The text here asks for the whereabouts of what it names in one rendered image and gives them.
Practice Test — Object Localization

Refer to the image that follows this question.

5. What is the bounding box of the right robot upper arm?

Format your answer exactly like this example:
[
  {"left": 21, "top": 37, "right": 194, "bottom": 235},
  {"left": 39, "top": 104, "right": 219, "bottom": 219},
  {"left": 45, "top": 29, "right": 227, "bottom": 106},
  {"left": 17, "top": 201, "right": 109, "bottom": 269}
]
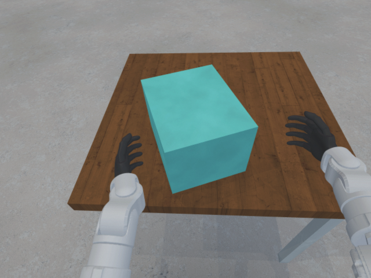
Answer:
[{"left": 350, "top": 244, "right": 371, "bottom": 278}]

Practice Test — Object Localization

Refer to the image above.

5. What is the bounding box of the left robot forearm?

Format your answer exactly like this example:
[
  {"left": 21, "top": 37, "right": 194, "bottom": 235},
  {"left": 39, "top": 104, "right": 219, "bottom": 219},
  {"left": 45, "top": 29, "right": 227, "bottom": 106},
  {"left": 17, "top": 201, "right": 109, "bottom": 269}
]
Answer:
[{"left": 80, "top": 173, "right": 146, "bottom": 278}]

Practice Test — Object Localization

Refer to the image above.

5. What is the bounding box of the robot right hand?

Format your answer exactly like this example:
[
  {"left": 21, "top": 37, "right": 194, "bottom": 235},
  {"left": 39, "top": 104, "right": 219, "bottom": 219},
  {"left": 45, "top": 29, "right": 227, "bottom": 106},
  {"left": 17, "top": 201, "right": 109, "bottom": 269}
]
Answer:
[{"left": 285, "top": 111, "right": 337, "bottom": 162}]

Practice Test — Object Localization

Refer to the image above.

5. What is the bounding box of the carton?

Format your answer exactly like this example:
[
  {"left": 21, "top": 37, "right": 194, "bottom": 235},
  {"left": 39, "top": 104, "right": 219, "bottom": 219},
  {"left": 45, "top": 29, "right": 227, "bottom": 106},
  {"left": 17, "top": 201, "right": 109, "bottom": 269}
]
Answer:
[{"left": 141, "top": 64, "right": 258, "bottom": 194}]

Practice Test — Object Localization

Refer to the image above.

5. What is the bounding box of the robot left hand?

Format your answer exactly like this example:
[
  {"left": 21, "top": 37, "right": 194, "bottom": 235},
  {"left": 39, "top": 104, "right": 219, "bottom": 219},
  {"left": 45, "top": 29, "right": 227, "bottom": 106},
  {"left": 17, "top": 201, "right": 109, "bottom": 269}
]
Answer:
[{"left": 115, "top": 133, "right": 143, "bottom": 177}]

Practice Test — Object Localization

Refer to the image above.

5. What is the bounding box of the table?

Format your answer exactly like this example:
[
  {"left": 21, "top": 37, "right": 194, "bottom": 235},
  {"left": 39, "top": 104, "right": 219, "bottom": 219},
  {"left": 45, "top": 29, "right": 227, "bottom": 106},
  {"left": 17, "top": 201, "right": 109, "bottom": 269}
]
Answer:
[{"left": 67, "top": 52, "right": 356, "bottom": 263}]

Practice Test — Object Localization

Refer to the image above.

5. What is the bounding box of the right robot forearm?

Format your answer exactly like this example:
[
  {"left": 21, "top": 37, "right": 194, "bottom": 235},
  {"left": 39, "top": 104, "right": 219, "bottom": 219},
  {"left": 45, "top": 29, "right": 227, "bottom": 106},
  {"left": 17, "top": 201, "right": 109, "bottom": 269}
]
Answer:
[{"left": 321, "top": 147, "right": 371, "bottom": 247}]

